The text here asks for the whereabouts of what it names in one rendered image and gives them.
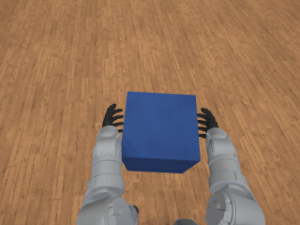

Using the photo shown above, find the robot right forearm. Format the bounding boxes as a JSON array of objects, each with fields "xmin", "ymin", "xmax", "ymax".
[{"xmin": 205, "ymin": 127, "xmax": 258, "ymax": 203}]

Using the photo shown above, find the right robot upper arm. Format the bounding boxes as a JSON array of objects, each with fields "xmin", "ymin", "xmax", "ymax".
[{"xmin": 205, "ymin": 190, "xmax": 265, "ymax": 225}]

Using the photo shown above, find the robot left hand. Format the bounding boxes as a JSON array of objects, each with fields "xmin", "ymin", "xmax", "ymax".
[{"xmin": 102, "ymin": 103, "xmax": 124, "ymax": 133}]

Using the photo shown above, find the robot left forearm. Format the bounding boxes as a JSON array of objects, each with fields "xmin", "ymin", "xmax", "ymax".
[{"xmin": 76, "ymin": 126, "xmax": 125, "ymax": 222}]

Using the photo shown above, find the robot right hand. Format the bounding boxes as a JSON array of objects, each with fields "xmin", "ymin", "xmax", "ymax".
[{"xmin": 197, "ymin": 108, "xmax": 218, "ymax": 139}]

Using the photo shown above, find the left robot upper arm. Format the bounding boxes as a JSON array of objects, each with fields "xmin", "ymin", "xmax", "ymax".
[{"xmin": 76, "ymin": 195, "xmax": 133, "ymax": 225}]

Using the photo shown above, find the robot left thigh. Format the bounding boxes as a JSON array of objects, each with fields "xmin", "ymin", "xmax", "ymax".
[{"xmin": 129, "ymin": 206, "xmax": 139, "ymax": 225}]

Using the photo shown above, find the carton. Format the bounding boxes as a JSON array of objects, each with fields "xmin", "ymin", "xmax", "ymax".
[{"xmin": 121, "ymin": 91, "xmax": 201, "ymax": 173}]

